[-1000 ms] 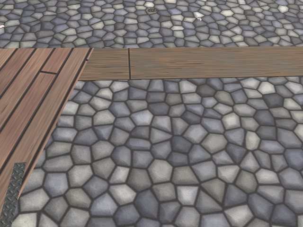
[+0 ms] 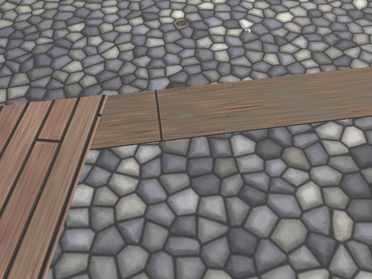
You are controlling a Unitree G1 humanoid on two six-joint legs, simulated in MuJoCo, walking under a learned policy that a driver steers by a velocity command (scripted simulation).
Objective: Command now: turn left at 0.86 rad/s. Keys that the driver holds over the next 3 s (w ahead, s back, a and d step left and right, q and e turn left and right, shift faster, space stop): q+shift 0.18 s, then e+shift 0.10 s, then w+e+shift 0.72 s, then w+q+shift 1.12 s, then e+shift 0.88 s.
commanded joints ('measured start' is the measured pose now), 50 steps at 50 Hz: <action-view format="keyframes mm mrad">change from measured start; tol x32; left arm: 1 14 223 66 -44 -11 -6 -9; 50 429 108 9 5 -39 -93 2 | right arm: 1 -78 -44 6 -121 1 -18 21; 50 -490 44 35 -107 -18 -195 42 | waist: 1 46 -169 -68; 7 -37 310 -217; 33 48 42 15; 38 101 -538 -61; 41 93 -21 -70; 50 83 -108 84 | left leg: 1 17 -11 86 -142 2 27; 5 266 -73 112 -411 100 124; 7 775 209 -386 -464 903 340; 14 354 127 -178 -573 535 335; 20 380 228 -307 -799 -395 320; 33 426 257 82 -786 -290 228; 36 201 89 266 -92 144 169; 39 -531 -86 -81 565 -186 144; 50 -100 -126 18 -302 390 57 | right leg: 1 94 -260 79 -41 638 -182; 6 -100 -189 -68 392 562 -9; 7 -486 -47 -85 730 -255 89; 9 -605 8 214 923 -333 76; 26 -608 -127 159 499 60 -2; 36 68 53 -89 282 -52 -136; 39 348 -306 998 -291 -494 -357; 50 -41 -58 424 -251 175 -208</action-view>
